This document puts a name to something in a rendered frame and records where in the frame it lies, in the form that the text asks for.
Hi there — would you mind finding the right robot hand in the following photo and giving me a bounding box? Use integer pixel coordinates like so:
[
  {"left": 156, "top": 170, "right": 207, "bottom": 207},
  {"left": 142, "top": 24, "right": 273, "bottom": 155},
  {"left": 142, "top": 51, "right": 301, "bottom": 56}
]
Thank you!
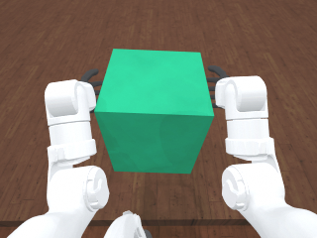
[{"left": 206, "top": 65, "right": 230, "bottom": 109}]

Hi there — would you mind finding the robot right forearm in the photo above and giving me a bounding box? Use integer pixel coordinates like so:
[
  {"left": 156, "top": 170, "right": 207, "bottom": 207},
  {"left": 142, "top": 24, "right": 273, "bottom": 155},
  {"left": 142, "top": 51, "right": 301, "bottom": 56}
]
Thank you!
[{"left": 215, "top": 75, "right": 285, "bottom": 197}]

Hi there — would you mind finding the robot left upper arm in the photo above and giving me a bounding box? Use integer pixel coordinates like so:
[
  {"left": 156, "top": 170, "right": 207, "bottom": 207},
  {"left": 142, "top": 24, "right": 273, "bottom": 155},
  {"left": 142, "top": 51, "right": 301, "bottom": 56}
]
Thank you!
[{"left": 7, "top": 166, "right": 110, "bottom": 238}]

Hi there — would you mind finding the robot right upper arm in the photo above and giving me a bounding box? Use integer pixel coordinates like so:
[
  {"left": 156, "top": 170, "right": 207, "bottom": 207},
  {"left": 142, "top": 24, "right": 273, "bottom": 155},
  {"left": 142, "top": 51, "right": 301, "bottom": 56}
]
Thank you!
[{"left": 222, "top": 162, "right": 317, "bottom": 238}]

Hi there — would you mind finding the robot left thigh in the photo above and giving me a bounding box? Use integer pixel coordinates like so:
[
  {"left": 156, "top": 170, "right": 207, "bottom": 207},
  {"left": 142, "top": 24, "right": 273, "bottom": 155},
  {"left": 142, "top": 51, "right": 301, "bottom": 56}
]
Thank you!
[{"left": 104, "top": 213, "right": 144, "bottom": 238}]

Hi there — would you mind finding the carton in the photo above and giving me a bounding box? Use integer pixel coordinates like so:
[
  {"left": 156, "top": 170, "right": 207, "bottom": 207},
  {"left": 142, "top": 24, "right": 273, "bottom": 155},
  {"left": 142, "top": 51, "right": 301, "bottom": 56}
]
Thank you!
[{"left": 94, "top": 49, "right": 214, "bottom": 174}]

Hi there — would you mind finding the left robot hand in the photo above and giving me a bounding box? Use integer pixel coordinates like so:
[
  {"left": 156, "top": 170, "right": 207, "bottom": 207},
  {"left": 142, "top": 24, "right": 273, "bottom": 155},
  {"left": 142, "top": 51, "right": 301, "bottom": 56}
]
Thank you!
[{"left": 79, "top": 68, "right": 103, "bottom": 114}]

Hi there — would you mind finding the robot left forearm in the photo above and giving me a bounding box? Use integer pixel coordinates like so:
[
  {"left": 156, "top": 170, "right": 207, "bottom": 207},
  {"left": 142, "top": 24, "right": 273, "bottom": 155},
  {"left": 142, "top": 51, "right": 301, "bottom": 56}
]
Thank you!
[{"left": 45, "top": 79, "right": 97, "bottom": 206}]

